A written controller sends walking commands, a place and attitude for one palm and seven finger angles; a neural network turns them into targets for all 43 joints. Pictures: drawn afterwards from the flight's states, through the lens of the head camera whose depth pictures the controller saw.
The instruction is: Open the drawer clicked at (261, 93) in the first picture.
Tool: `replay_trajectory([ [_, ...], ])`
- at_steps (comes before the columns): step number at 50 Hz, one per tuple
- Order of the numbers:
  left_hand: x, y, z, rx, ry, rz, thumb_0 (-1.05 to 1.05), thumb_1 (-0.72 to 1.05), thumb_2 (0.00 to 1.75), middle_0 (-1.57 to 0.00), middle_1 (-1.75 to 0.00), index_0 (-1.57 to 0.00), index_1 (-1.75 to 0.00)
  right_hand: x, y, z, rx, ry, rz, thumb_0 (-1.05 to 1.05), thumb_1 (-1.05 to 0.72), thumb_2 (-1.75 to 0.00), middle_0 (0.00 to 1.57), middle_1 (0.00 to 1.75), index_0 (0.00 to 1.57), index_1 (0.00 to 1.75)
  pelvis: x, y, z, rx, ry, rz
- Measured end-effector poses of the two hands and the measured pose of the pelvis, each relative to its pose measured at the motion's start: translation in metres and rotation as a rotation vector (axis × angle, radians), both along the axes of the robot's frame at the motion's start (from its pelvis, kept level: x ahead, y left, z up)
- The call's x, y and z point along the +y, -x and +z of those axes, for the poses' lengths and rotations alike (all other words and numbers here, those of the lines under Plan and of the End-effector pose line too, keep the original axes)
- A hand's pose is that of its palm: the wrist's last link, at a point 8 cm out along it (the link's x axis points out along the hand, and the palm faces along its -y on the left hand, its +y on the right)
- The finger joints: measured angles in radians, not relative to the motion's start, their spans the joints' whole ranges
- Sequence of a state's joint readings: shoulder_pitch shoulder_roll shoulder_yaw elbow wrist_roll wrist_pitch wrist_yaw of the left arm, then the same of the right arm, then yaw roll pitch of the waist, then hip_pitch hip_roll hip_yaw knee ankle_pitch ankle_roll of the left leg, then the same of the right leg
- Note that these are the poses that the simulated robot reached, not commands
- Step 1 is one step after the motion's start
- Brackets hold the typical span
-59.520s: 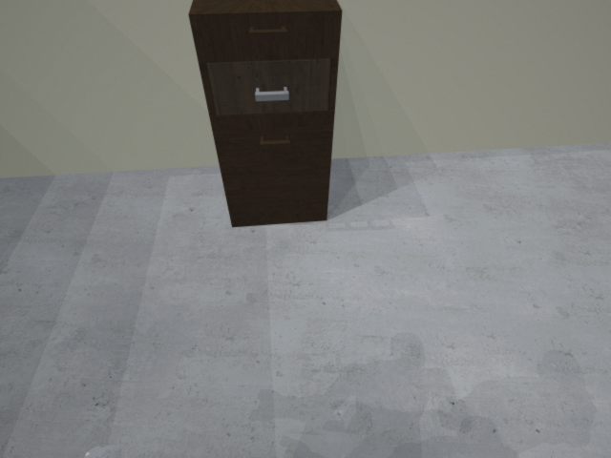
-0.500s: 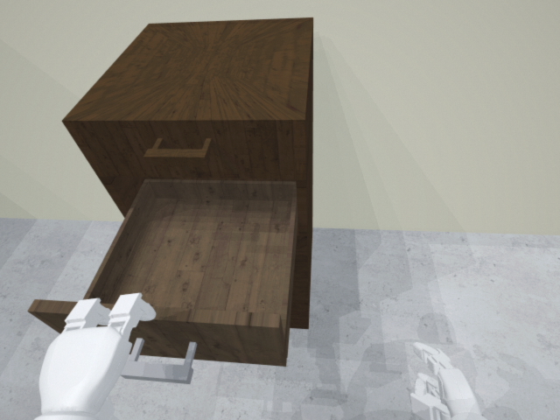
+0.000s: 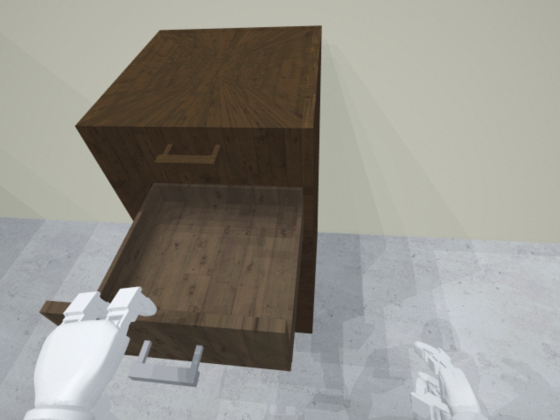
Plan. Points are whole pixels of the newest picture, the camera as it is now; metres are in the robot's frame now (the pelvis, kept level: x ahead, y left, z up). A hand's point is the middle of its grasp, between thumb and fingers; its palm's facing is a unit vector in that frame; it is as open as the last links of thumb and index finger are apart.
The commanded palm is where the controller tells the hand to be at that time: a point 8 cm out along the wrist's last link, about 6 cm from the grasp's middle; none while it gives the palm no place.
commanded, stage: draw the hand back to the body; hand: left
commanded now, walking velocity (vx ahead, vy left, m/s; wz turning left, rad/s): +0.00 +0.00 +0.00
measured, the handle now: (168, 361) +0.22 +0.23 -0.09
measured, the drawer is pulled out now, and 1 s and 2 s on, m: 0.30 0.30 0.30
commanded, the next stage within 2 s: step back with the hand held close in 1.64 s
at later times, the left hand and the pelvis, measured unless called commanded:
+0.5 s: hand (86, 355) +0.17 +0.25 +0.09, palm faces +0.03 -0.10 -0.99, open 13.9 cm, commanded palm +0.14 +0.25 +0.14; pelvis +0.00 +0.01 +0.01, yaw +0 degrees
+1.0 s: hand (72, 311) +0.19 +0.24 +0.16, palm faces +0.38 -0.84 -0.39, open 12.5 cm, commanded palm +0.13 +0.28 +0.18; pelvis +0.01 +0.01 +0.03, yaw +3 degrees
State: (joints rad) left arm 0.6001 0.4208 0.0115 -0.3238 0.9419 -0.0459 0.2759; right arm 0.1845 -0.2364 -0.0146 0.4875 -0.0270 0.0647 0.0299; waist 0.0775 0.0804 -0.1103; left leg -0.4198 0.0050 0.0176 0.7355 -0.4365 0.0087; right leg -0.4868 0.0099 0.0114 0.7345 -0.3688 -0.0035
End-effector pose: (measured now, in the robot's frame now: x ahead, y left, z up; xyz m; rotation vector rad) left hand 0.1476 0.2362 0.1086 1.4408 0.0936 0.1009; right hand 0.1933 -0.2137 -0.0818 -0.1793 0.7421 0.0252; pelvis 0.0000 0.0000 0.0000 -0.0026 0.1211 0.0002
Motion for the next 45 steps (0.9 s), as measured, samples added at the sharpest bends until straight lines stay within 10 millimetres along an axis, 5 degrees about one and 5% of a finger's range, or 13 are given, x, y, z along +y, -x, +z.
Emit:
replay_trajectory([
  [33,0.031,0.005,0.047,-0.031,-0.047,0.013,-0.01,-0.49,0.3,-0.32,-1.2,-0.32,-1.2,0.018,-0.008,0.013,-0.004,0.003,0.012,0.02,-0.9,-0.9,0.2,0.3,0.2,0.3,0.014,-0.004,0.011,-0.041,0.013,0.006],
  [38,0.034,0.008,0.037,-0.171,0.751,0.19,-0.01,-0.46,0.31,-0.31,-1.18,-0.31,-1.18,0.021,-0.005,0.025,-0.102,0.003,-0.066,0.02,-0.91,-0.9,0.2,0.3,0.2,0.3,0.015,-0.007,0.016,-0.111,0.01,0.03],
  [45,0.033,0.003,0.054,-0.343,0.999,0.166,-0.01,-0.31,0.38,-0.3,-1.08,-0.3,-1.08,0.026,0.0,0.035,-0.142,0.032,-0.043,0.02,-0.9,-0.9,0.2,0.3,0.2,0.3,0.01,-0.014,0.023,-0.157,0.008,0.054],
])
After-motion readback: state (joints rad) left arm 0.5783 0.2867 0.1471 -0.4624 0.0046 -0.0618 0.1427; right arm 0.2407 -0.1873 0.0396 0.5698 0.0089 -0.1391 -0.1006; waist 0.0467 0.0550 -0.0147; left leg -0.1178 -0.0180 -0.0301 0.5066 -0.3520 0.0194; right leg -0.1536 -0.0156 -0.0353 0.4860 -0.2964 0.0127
